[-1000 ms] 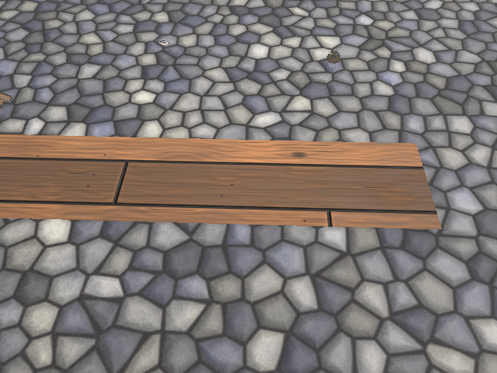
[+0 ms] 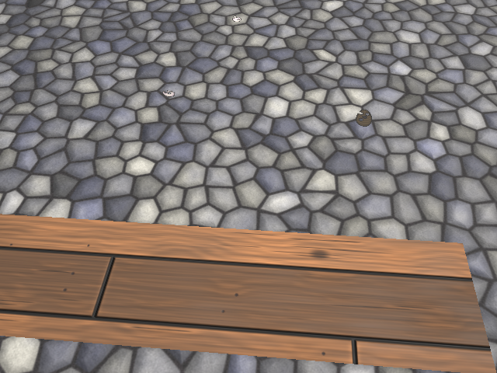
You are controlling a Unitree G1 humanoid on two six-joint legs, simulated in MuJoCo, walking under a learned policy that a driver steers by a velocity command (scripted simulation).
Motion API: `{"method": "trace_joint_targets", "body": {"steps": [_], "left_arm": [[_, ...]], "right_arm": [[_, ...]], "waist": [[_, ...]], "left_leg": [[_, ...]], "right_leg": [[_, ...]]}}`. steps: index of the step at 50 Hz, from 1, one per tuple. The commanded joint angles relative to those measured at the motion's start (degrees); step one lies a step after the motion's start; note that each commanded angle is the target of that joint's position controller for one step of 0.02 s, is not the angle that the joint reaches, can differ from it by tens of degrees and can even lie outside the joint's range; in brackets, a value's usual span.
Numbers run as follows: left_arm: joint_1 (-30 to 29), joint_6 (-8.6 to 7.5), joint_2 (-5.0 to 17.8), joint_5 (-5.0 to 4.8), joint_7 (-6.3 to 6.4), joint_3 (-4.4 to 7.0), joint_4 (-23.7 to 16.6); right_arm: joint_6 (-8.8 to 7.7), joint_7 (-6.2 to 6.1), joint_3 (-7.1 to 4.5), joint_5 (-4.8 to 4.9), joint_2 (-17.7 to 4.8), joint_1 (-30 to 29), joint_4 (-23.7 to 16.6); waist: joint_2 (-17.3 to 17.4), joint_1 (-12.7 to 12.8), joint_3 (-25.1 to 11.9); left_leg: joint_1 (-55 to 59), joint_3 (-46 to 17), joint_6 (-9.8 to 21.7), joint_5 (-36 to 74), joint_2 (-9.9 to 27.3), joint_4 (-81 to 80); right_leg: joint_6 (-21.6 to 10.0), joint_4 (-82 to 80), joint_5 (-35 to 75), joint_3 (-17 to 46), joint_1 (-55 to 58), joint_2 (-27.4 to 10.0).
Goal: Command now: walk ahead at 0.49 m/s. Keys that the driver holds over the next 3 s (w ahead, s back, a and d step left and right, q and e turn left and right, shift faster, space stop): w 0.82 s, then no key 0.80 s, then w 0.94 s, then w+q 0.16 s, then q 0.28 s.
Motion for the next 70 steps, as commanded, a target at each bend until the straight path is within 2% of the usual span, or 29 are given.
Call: {"method": "trace_joint_targets", "body": {"steps": [1, 7, 9, 11, 12, 13, 14, 15, 16, 18, 20, 23, 29, 34, 37, 39, 40, 41, 42, 43, 45, 49, 53, 59, 61, 62, 63, 65, 70], "left_arm": [[-1.0, -0.66, 9.1, -0.6, 0.88, 1.52, -3.3], [4.2, 0.79, 10.0, -1.19, 1.14, 2.16, -1.0], [3.0, 1.39, 10.9, -1.22, 1.29, 2.57, -1.2], [0.7, 1.95, 10.0, -1.1, 1.3, 2.14, -2.0], [1.3, 1.92, 7.9, -0.14, 1.3, 1.13, -3.5], [8.4, 0.46, -0.3, -0.16, 0.54, -1.14, -3.9], [4.8, -1.03, 5.6, -1.71, 0.29, 0.09, -3.4], [-1.0, -1.9, 8.9, -2.95, 0.16, 0.93, -5.2], [-4.2, -2.09, 8.9, -2.76, 0.55, 0.94, -5.9], [-4.6, -0.93, 7.8, -1.44, 1.04, 1.63, -5.9], [-3.1, 0.49, 5.3, -1.33, 1.14, 1.46, -5.6], [-8.0, 1.24, 5.3, -0.64, 1.32, 1.58, -7.5], [-19.7, 0.74, 3.7, -0.83, 0.26, 0.87, -10.7], [-26.4, 0.13, 4.3, -1.38, -1.33, 0.43, -13.5], [-22.2, -0.38, 6.9, -1.42, -1.93, 1.36, -13.2], [-5.5, -0.39, 11.6, -0.96, -1.41, 3.88, -8.2], [3.6, -0.24, 16.8, 0.15, -0.96, 5.18, -6.5], [5.7, 0.02, 16.5, -0.38, -1.24, 4.66, -5.7], [2.6, -0.05, 12.2, -0.72, -1.16, 3.3, -6.2], [-3.5, -0.11, 10.4, -0.59, -0.95, 2.62, -7.6], [-10.3, -0.39, 7.1, 0.52, -1.29, 1.55, -8.6], [-10.8, -0.66, 6.8, 1.38, -0.71, 1.1, -6.4], [-10.9, 0.42, 8.5, 0.9, 0.76, 1.17, -5.5], [-9.1, 2.17, 8.3, -0.06, 1.15, 0.81, -2.7], [-7.0, 2.42, 6.7, -0.37, 1.28, 0.32, -2.0], [-2.7, 2.12, 5.7, 0.89, 1.25, 0.16, -1.6], [2.6, 2.18, 3.2, 1.02, 1.36, -0.3, -0.1], [-2.7, 3.67, 4.9, 0.34, 1.99, -0.21, -0.8], [-4.7, 5.68, 6.3, 0.16, 2.39, 0.15, 0.1]], "right_arm": [[-0.54, 0.6, -0.04, 0.09, -1.8, -3.5, -3.0], [-1.23, 2.61, 0.61, 0.84, -2.4, -11.4, -6.4], [-1.61, 3.03, 0.03, 0.95, -4.2, -8.6, -6.3], [-1.8, 2.72, -2.3, 0.68, -8.4, 5.7, -2.1], [-1.72, 2.17, -3.67, -0.09, -13.1, 16.8, 0.3], [-1.43, 2.49, -4.39, -0.26, -17.1, 20.5, 1.8], [-1.46, 2.53, -2.72, 0.06, -11.2, 20.1, 1.4], [-1.66, 2.3, -1.9, 0.22, -8.4, 14.6, 0.3], [-1.71, 2.24, -1.28, -0.14, -6.8, 9.8, -1.0], [-1.92, 2.53, -0.27, -1.27, -3.7, 5.6, -1.3], [-2.1, 2.58, -0.32, -0.99, -3.9, 6.8, -0.3], [-2.16, 1.56, -0.94, -0.79, -6.6, 9.5, 0.8], [-1.42, 0.47, -0.83, -0.02, -7.1, 14.5, 2.3], [-0.15, 0.22, -1.29, 0.41, -7.7, 18.8, 4.6], [0.64, -0.08, -1.88, 0.54, -9.0, 16.9, 4.5], [1.11, -0.12, -1.19, 0.32, -7.5, 15.0, 3.5], [0.58, 0.15, 0.16, -0.49, -3.3, 19.5, 2.2], [-0.89, 0.67, 1.58, -0.3, 0.8, 22.5, 2.9], [-1.94, 0.92, -0.03, 1.32, -5.2, 17.1, 2.2], [-2.44, 0.78, -0.4, 1.91, -6.9, 12.8, 0.8], [-1.59, -0.19, -1.06, 0.48, -6.1, 11.3, 1.1], [1.16, -0.88, -0.79, -0.1, -2.0, 14.0, 1.5], [1.7, -0.67, -0.08, -0.6, -1.3, 7.3, -0.3], [2.32, -0.29, -0.41, -0.72, -3.4, 2.3, -1.1], [1.99, -0.4, -1.12, -1.55, -5.7, 4.5, 0.0], [2.01, -0.72, -1.67, -1.67, -9.0, 4.6, -0.1], [2.5, -0.9, -1.15, -1.5, -7.3, 3.8, 0.4], [3.2, -0.19, -0.39, -0.75, -3.2, 1.3, 0.6], [2.72, 0.07, -0.57, -0.53, -4.1, -0.1, 1.6]], "waist": [[-4.7, -1.1, 3.8], [-5.4, 0.8, 5.6], [-6.8, -1.5, 3.8], [-6.5, -8.8, -4.9], [-0.4, -12.1, -13.9], [15.5, -7.8, -20.9], [10.7, -9.8, -20.6], [8.0, -9.3, -12.3], [2.8, -7.6, -8.1], [1.7, -3.9, -3.6], [2.1, -2.5, -2.2], [0.5, -2.8, 0.6], [1.1, -6.1, 3.3], [1.6, -7.7, 5.6], [3.4, -4.1, 2.6], [2.4, 3.7, -7.6], [-7.2, 3.7, -17.0], [-17.6, 2.4, -23.1], [-13.3, 3.2, -17.1], [-10.3, 1.7, -9.6], [-4.6, -2.6, -4.1], [-6.5, -6.5, -3.6], [-6.7, -5.1, -4.6], [-6.4, -3.9, -3.0], [-2.9, -4.7, -3.7], [1.6, -1.5, -5.8], [7.1, 1.2, -8.0], [5.7, -0.6, -5.6], [1.3, -1.6, -4.5]], "left_leg": [[2.2, 1.7, -0.6, 8.4, -1.4, -9.7], [1.5, 2.3, 1.1, 3.1, -3.5, -18.8], [6.6, 3.4, 2.7, -1.4, -5.1, -20.3], [26.7, 6.2, 5.5, -1.7, -8.5, -21.4], [45.0, -5.6, 9.4, -1.4, 1.7, -19.8], [64.1, -34.2, 19.0, -11.8, 14.2, -27.3], [63.8, -39.1, 17.7, -18.2, 13.3, -32.1], [56.8, -30.0, 14.7, -15.7, 11.4, -32.4], [48.3, -22.8, 13.3, -9.7, 9.4, -33.5], [35.8, -14.3, 11.9, -2.5, 5.8, -37.0], [31.9, -10.9, 12.4, -0.4, 4.7, -39.8], [31.5, -7.4, 13.0, 3.4, 4.7, -42.3], [33.5, -0.4, 10.1, 3.4, 1.6, -43.4], [43.0, -0.8, 9.6, 5.1, 5.4, -39.6], [46.1, -0.5, 7.9, 19.2, 6.5, -33.2], [39.0, 3.5, 5.0, 28.1, 1.6, -13.8], [19.0, 6.2, 1.7, 8.7, -4.6, 8.0], [4.7, 0.0, 0.1, -30.9, -12.5, 21.7], [-1.3, -4.6, 1.0, -31.0, -9.4, 27.5], [-2.4, -2.4, 1.2, -26.3, -6.7, 27.5], [5.2, -1.0, 0.5, -20.6, -2.8, 21.7], [12.6, -0.1, -0.9, -15.3, -2.5, 11.8], [16.3, 1.5, -1.8, -3.4, -3.4, -5.7], [20.3, 1.6, -0.5, -2.4, -5.3, -18.2], [28.5, 0.0, 1.6, 13.9, -4.0, -26.1], [35.4, -3.5, 3.5, 27.5, 0.3, -23.0], [39.6, -6.8, 8.1, 27.7, 3.7, -21.4], [33.2, -7.0, 7.7, 12.9, 1.6, -23.6], [31.2, -2.0, 4.3, 13.5, -3.1, -21.1]], "right_leg": [[-7.7, -8.1, 6.8, 8.0, -4.1, -14.6], [-6.8, -3.0, 9.2, 7.9, 6.9, -18.8], [-5.6, 0.9, 17.5, 8.0, 9.2, -19.8], [-3.1, 17.5, 33.8, 4.2, 6.0, -15.5], [-0.9, 36.0, 20.3, 1.3, -5.9, -12.0], [2.9, 55.9, -18.1, 2.8, -29.4, -0.6], [1.8, 63.3, -23.3, 10.9, -36.4, -2.7], [0.6, 64.4, -18.8, 10.1, -40.6, -5.8], [0.4, 62.2, -13.2, 8.5, -38.6, -9.0], [0.6, 55.9, -7.5, 8.5, -32.1, -12.4], [1.0, 52.0, -6.2, 8.0, -29.7, -13.1], [2.8, 44.0, 0.2, 7.4, -34.4, -13.6], [3.6, 24.3, 15.8, 4.1, -32.8, -10.6], [1.9, 17.5, 11.6, 4.0, -34.7, -9.2], [-0.5, 15.5, 5.5, 2.3, -26.6, -6.7], [-3.8, 16.0, 7.2, 1.7, -2.2, -5.5], [-10.6, 16.8, 4.7, 21.5, 20.6, -19.7], [-15.6, 7.1, -4.3, 44.2, 30.0, -27.3], [-13.1, 5.3, -3.0, 40.8, 25.5, -25.4], [-11.2, 5.2, 8.9, 31.2, 16.2, -24.2], [-9.5, 4.1, 29.1, 18.2, 0.5, -20.1], [-10.0, 1.2, 41.3, 8.9, -8.5, -17.1], [-8.0, 1.1, 40.9, 3.6, -8.2, -14.4], [-6.7, 5.0, 27.4, 6.4, -4.1, -15.7], [-2.5, 10.2, 17.3, 5.9, -5.5, -11.8], [-0.1, 13.4, 7.3, 4.2, -9.2, -7.8], [2.2, 13.9, -5.0, 2.8, -13.4, -5.5], [3.3, 12.3, -7.7, 2.5, -11.1, -5.5], [2.4, 11.4, 0.1, 3.2, -7.5, -6.8]]}}
Next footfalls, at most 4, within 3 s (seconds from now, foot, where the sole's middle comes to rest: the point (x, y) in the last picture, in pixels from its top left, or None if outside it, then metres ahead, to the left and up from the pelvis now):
0.24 left None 0.32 0.16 -0.78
0.78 right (304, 329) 0.64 -0.08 -0.78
1.22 left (227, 283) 0.78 0.15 -0.78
2.38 right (309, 202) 1.11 -0.10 -0.78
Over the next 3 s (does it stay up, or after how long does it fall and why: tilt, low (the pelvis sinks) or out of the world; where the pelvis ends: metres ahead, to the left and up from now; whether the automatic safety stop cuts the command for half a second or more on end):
stays up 1.25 0.02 -0.03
